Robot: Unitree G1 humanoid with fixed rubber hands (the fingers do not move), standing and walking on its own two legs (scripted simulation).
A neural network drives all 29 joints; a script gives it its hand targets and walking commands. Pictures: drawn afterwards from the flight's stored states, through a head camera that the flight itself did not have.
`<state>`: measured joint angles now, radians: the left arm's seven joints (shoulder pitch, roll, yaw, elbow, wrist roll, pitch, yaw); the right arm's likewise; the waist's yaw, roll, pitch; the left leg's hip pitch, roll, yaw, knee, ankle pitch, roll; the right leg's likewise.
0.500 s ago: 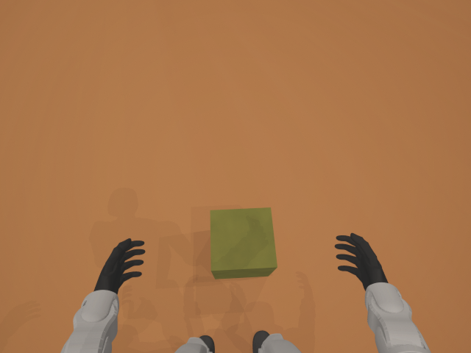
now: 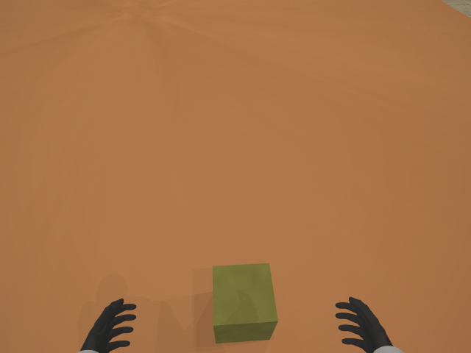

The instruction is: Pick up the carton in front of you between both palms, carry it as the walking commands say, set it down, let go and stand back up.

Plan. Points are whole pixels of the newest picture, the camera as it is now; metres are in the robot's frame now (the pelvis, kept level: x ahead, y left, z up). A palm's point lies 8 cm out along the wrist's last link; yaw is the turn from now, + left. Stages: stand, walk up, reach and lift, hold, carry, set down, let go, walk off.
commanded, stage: let go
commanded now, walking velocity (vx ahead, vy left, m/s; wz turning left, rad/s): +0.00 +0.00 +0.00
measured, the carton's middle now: (242, 304) +0.42 -0.04 -0.65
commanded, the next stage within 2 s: stand in 0.14 s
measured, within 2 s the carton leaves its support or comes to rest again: neither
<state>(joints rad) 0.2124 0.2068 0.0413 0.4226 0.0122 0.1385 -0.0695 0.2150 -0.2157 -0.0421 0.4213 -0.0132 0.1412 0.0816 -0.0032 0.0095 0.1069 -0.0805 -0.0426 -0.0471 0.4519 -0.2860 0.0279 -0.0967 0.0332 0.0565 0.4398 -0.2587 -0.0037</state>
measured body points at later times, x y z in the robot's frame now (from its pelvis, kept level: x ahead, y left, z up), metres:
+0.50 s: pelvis +0.01 -0.01 +0.00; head +0.02 +0.00 +0.45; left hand +0.15 +0.29 -0.10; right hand +0.16 -0.30 -0.09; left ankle -0.02 +0.10 -0.74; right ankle -0.01 -0.12 -0.74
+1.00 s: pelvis +0.01 -0.01 +0.00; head +0.01 +0.00 +0.45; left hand +0.13 +0.30 -0.11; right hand +0.14 -0.30 -0.10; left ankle -0.02 +0.10 -0.74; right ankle -0.01 -0.12 -0.74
